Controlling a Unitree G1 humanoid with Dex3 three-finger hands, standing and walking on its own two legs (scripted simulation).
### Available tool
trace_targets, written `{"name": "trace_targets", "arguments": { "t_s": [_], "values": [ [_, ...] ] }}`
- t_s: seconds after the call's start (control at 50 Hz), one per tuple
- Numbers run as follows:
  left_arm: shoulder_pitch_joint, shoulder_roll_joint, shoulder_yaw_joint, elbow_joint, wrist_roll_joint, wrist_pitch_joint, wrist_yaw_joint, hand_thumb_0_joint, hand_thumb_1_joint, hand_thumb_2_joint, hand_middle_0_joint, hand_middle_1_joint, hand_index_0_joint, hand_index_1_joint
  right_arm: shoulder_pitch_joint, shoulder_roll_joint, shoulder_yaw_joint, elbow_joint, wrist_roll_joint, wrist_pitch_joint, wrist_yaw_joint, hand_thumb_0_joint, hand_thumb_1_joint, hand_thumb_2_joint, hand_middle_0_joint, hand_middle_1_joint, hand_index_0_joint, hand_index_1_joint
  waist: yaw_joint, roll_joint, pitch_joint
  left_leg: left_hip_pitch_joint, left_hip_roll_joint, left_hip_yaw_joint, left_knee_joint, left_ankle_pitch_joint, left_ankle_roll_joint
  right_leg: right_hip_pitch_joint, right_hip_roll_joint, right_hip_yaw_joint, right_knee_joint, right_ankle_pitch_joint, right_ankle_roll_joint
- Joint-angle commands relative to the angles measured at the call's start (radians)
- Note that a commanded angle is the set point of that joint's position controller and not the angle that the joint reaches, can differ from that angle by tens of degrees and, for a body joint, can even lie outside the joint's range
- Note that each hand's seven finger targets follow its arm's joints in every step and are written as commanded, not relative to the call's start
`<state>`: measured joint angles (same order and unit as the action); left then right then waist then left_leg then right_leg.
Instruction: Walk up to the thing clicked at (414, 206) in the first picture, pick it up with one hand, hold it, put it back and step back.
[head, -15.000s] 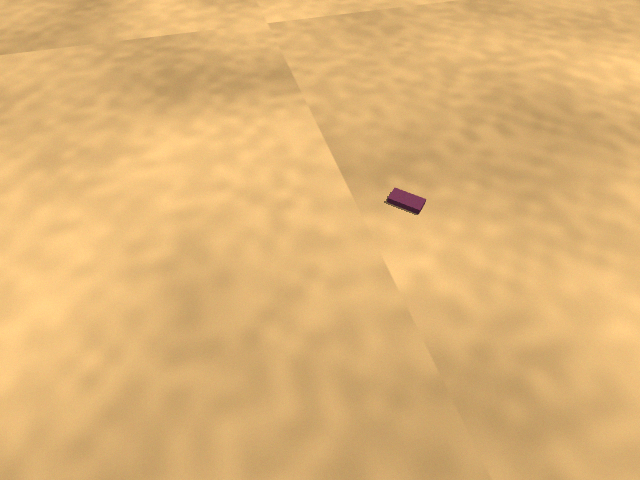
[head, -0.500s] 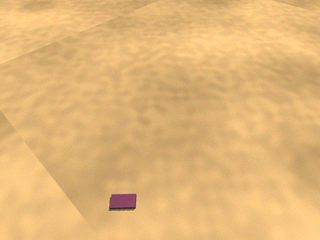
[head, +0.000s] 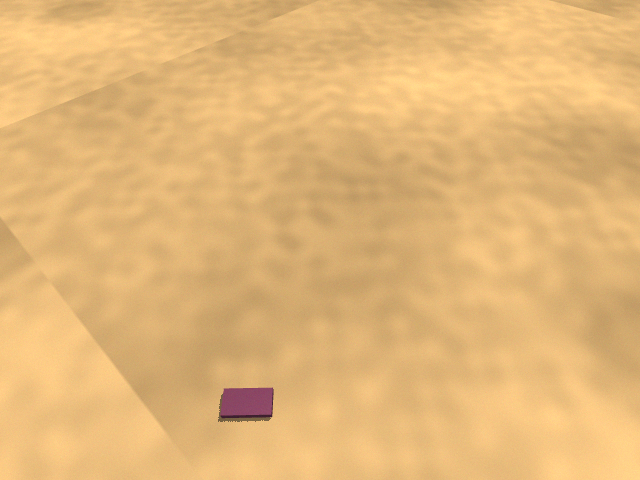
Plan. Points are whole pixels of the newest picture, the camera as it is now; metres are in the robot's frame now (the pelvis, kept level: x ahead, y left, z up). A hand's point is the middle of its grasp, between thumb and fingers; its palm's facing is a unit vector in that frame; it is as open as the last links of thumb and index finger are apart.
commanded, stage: rise first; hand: left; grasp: from above
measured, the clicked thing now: (247, 402) +0.43 +0.23 -0.77
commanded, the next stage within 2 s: none
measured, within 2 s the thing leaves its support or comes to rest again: neither
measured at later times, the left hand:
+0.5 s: hand out of the picture +0.14 +0.25 -0.19, palm faces -0.08 -0.92 -0.38, open 12.0 cm
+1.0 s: hand out of the picture +0.13 +0.26 -0.24, palm faces -0.18 -0.87 -0.46, open 14.2 cm
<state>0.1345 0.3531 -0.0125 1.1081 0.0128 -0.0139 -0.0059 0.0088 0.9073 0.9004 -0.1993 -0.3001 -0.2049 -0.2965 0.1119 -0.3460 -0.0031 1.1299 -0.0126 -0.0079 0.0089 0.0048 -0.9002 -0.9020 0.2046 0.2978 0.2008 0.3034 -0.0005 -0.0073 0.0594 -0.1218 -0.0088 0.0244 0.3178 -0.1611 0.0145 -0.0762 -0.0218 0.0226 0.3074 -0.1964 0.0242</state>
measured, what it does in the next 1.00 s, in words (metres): lowers itself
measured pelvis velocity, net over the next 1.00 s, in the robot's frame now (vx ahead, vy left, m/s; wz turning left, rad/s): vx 0.00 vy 0.00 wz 0.02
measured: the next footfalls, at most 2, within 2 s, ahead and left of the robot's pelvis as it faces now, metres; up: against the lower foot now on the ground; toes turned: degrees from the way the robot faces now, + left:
none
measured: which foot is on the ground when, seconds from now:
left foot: down 0.00-1.00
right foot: down 0.00-1.00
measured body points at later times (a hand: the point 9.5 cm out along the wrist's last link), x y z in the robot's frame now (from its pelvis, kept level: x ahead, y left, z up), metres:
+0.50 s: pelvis -0.01 +0.00 -0.04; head +0.06 +0.00 +0.41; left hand +0.14 +0.30 -0.16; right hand +0.11 -0.26 -0.15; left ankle +0.01 +0.11 -0.75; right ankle -0.02 -0.14 -0.75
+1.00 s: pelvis +0.00 +0.00 -0.10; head +0.10 +0.02 +0.33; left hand +0.13 +0.30 -0.20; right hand +0.18 -0.24 -0.19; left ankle +0.01 +0.11 -0.75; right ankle -0.02 -0.14 -0.75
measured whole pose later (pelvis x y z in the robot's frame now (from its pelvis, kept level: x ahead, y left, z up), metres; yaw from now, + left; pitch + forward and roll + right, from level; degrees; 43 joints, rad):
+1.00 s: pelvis +0.00 +0.00 -0.10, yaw +1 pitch +19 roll -3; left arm 0.29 0.34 0.12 0.38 0.26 0.23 -0.02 0.00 -0.55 1.01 -0.07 -1.05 -0.07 -1.05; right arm 0.19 -0.24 -0.02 0.52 0.01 -0.12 -0.02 0.01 -0.90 -0.90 0.20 0.30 0.20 0.30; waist -0.02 0.01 -0.13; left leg -0.99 0.01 -0.03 1.19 -0.54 0.01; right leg -0.91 0.01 -0.03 1.14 -0.58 0.02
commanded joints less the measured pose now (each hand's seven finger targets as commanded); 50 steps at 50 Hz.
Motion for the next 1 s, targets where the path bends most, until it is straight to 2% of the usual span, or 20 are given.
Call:
{"name": "trace_targets", "arguments": {
  "t_s": [0.0, 0.06, 0.08, 0.1, 0.12, 0.14, 0.16, 0.18, 0.2, 0.24, 0.3, 0.38, 0.42, 0.5, 0.54, 0.56, 0.64, 0.72, 0.8, 0.98],
  "values": [
    [-0.013, 0.205, 0.044, -0.054, -0.001, -0.016, 0.018, 0.0, 0.9, 0.9, -0.2, -0.3, -0.2, -0.301, -0.033, -0.218, -0.041, -0.053, 0.006, -0.024, -0.015, 0.0, -0.9, -0.9, 0.2, 0.3, 0.2, 0.3, -0.001, 0.007, -0.078, 0.037, 0.142, -0.118, -0.051, 0.125, 0.013, -0.025, -0.107, 0.075, -0.048, 0.116, -0.043],
    [-0.013, 0.203, 0.042, -0.053, -0.001, -0.019, 0.019, 0.0, 0.843, 0.899, -0.241, -0.314, -0.229, -0.324, -0.038, -0.22, -0.042, -0.056, 0.007, -0.025, -0.016, 0.0, -0.903, -0.902, 0.197, 0.3, 0.198, 0.3, -0.003, -0.004, -0.085, 0.06, 0.146, -0.116, -0.038, 0.176, 0.013, -0.029, -0.108, 0.071, -0.039, 0.149, -0.044],
    [-0.364, 0.028, 0.037, -0.404, -0.05, -0.114, 0.035, 0.0, 0.787, 0.912, -0.297, -0.394, -0.255, -0.404, -0.017, -0.047, 0.009, -0.342, 0.077, -0.074, -0.035, 0.0, -0.969, -0.918, 0.2, 0.301, 0.2, 0.301, -0.117, 0.017, -0.004, -0.098, 0.009, 0.011, 0.037, -0.012, 0.001, -0.254, 0.024, -0.022, 0.025, 0.059, -0.033],
    [-0.493, 0.085, 0.061, -0.327, -0.05, -0.106, 0.04, 0.0, 0.707, 0.929, -0.263, -0.474, -0.218, -0.484, 0.037, -0.078, 0.001, -0.288, 0.078, -0.078, -0.044, 0.0, -0.913, -0.905, 0.199, 0.3, 0.2, 0.3, -0.083, -0.006, -0.061, -0.085, 0.008, 0.007, 0.049, -0.036, 0.0, -0.2, 0.023, -0.033, 0.032, 0.03, -0.033],
    [-0.312, 0.191, 0.125, -0.177, -0.025, -0.072, 0.046, 0.0, 0.648, 0.906, -0.243, -0.554, -0.216, -0.564, 0.078, -0.117, -0.023, -0.29, 0.081, -0.071, -0.054, 0.0, -0.913, -0.906, 0.199, 0.3, 0.199, 0.3, -0.055, 0.002, -0.033, -0.113, 0.011, 0.008, 0.053, -0.05, -0.003, -0.201, 0.03, -0.044, 0.042, 0.0, -0.04],
    [-0.251, 0.209, 0.146, -0.08, 0.001, -0.05, 0.034, 0.0, 0.568, 0.893, -0.238, -0.622, -0.218, -0.643, 0.098, -0.122, -0.037, -0.297, 0.072, -0.064, -0.054, 0.0, -0.895, -0.898, 0.199, 0.3, 0.2, 0.3, -0.05, -0.01, -0.072, -0.141, 0.005, 0.005, 0.099, -0.048, -0.002, -0.234, 0.03, -0.043, 0.074, -0.012, -0.046],
    [-0.336, 0.23, 0.157, -0.087, 0.022, -0.045, 0.018, 0.0, 0.488, 0.928, -0.194, -0.702, -0.179, -0.723, 0.104, -0.111, -0.04, -0.327, 0.069, -0.065, -0.057, 0.0, -0.902, -0.901, 0.199, 0.3, 0.2, 0.3, -0.048, -0.025, -0.1, -0.171, 0.008, -0.004, 0.141, -0.027, 0.002, -0.265, 0.03, -0.047, 0.119, 0.005, -0.047],
    [-0.348, 0.241, 0.176, -0.092, 0.049, -0.053, 0.004, 0.0, 0.408, 0.922, -0.172, -0.782, -0.167, -0.794, 0.116, -0.119, -0.062, -0.354, 0.048, -0.073, -0.058, 0.0, -0.883, -0.896, 0.199, 0.3, 0.2, 0.3, -0.037, -0.049, -0.188, -0.169, 0.011, -0.008, 0.191, 0.009, 0.001, -0.26, 0.031, -0.042, 0.164, 0.045, -0.044],
    [-0.206, 0.245, 0.203, -0.035, 0.083, -0.038, -0.004, 0.0, 0.328, 0.915, -0.157, -0.859, -0.164, -0.853, 0.149, -0.111, -0.074, -0.359, 0.039, -0.074, -0.054, 0.0, -0.895, -0.898, 0.2, 0.3, 0.2, 0.3, -0.01, 0.003, -0.25, -0.189, -0.001, -0.008, 0.229, 0.054, -0.004, -0.256, 0.025, -0.044, 0.205, 0.079, -0.048],
    [-0.103, 0.208, 0.211, -0.093, 0.113, -0.016, -0.017, 0.0, 0.168, 0.932, -0.114, -0.95, -0.13, -0.933, 0.149, -0.101, -0.082, -0.425, 0.035, -0.078, -0.043, 0.0, -0.897, -0.898, 0.2, 0.3, 0.2, 0.3, 0.036, 0.092, -0.305, -0.197, -0.009, -0.011, 0.25, 0.073, -0.02, -0.265, 0.03, -0.044, 0.25, 0.068, -0.058],
    [-0.076, 0.173, 0.194, -0.18, 0.129, 0.049, -0.012, 0.0, -0.072, 0.975, -0.082, -0.978, -0.086, -0.974, 0.126, -0.094, -0.085, -0.494, 0.044, -0.075, -0.04, 0.0, -0.867, -0.89, 0.201, 0.3, 0.201, 0.3, 0.019, 0.074, -0.293, -0.227, -0.006, -0.022, 0.245, 0.062, -0.019, -0.283, 0.04, -0.051, 0.25, 0.048, -0.057],
    [-0.114, 0.179, 0.195, -0.28, 0.151, 0.118, -0.005, 0.0, -0.392, 1.016, -0.06, -1.052, -0.055, -1.057, 0.091, -0.077, -0.075, -0.568, 0.047, -0.077, -0.034, 0.0, -0.895, -0.9, 0.2, 0.3, 0.2, 0.3, -0.001, 0.013, -0.237, -0.329, 0.0, -0.024, 0.312, -0.024, -0.011, -0.38, 0.042, -0.055, 0.297, -0.039, -0.049],
    [-0.093, 0.158, 0.197, -0.337, 0.153, 0.13, -0.004, 0.0, -0.484, 1.023, -0.06, -1.053, -0.049, -1.064, 0.114, -0.068, -0.079, -0.583, 0.045, -0.087, -0.035, 0.0, -0.876, -0.895, 0.201, 0.3, 0.2, 0.3, -0.011, 0.023, -0.269, -0.342, 0.005, -0.026, 0.358, -0.03, -0.01, -0.422, 0.044, -0.056, 0.348, -0.046, -0.049],
    [-0.075, 0.182, 0.223, -0.469, 0.171, 0.125, -0.004, 0.0, -0.547, 1.032, -0.059, -1.054, -0.042, -1.071, 0.127, -0.059, -0.085, -0.618, 0.038, -0.111, -0.038, 0.0, -0.869, -0.894, 0.201, 0.3, 0.2, 0.3, -0.017, 0.048, -0.324, -0.403, 0.011, -0.032, 0.457, -0.029, -0.009, -0.499, 0.04, -0.052, 0.45, -0.047, -0.045],
    [-0.021, 0.169, 0.21, -0.502, 0.187, 0.131, -0.011, 0.0, -0.558, 1.04, -0.064, -1.051, -0.044, -1.071, 0.149, -0.058, -0.089, -0.615, 0.038, -0.118, -0.04, 0.0, -0.883, -0.897, 0.201, 0.3, 0.2, 0.3, -0.028, 0.058, -0.36, -0.406, 0.018, -0.04, 0.496, -0.001, -0.008, -0.541, 0.041, -0.054, 0.499, -0.032, -0.044],
    [-0.038, 0.185, 0.218, -0.584, 0.189, 0.129, -0.012, 0.0, -0.552, 1.043, -0.062, -1.049, -0.041, -1.07, 0.132, -0.059, -0.09, -0.641, 0.037, -0.124, -0.041, 0.0, -0.884, -0.898, 0.201, 0.3, 0.2, 0.3, -0.021, 0.083, -0.374, -0.409, 0.021, -0.044, 0.511, 0.025, -0.009, -0.562, 0.041, -0.053, 0.518, -0.022, -0.046],
    [0.051, 0.174, 0.213, -0.669, 0.208, 0.159, -0.011, 0.0, -0.568, 1.041, -0.062, -1.041, -0.04, -1.064, 0.13, -0.053, -0.091, -0.663, 0.035, -0.133, -0.046, 0.0, -0.885, -0.898, 0.201, 0.3, 0.2, 0.3, -0.025, 0.074, -0.402, -0.441, 0.024, -0.049, 0.579, 0.063, -0.001, -0.605, 0.041, -0.053, 0.564, 0.005, -0.042],
    [0.101, 0.172, 0.214, -0.714, 0.223, 0.193, -0.008, 0.0, -0.584, 1.021, -0.068, -1.046, -0.051, -1.063, 0.123, -0.051, -0.089, -0.68, 0.032, -0.143, -0.046, 0.0, -0.892, -0.899, 0.201, 0.3, 0.2, 0.3, -0.034, 0.06, -0.404, -0.504, 0.023, -0.049, 0.629, 0.04, 0.005, -0.637, 0.04, -0.052, 0.598, -0.003, -0.039],
    [0.154, 0.17, 0.219, -0.772, 0.234, 0.213, -0.003, 0.0, -0.578, 1.003, -0.069, -1.051, -0.058, -1.061, 0.118, -0.044, -0.088, -0.702, 0.028, -0.152, -0.044, 0.0, -0.897, -0.9, 0.2, 0.3, 0.2, 0.3, -0.03, 0.054, -0.439, -0.54, 0.022, -0.05, 0.692, 0.079, 0.01, -0.662, 0.039, -0.052, 0.646, 0.033, -0.034],
    [0.242, 0.157, 0.2, -0.881, 0.266, 0.234, 0.011, 0.0, -0.602, 0.996, -0.081, -1.045, -0.068, -1.056, 0.094, -0.039, -0.086, -0.739, 0.026, -0.167, -0.03, 0.0, -0.907, -0.902, 0.201, 0.3, 0.2, 0.3, -0.024, 0.087, -0.472, -0.621, 0.024, -0.072, 0.759, 0.037, 0.003, -0.766, 0.047, -0.067, 0.74, -0.034, -0.042]
  ]
}}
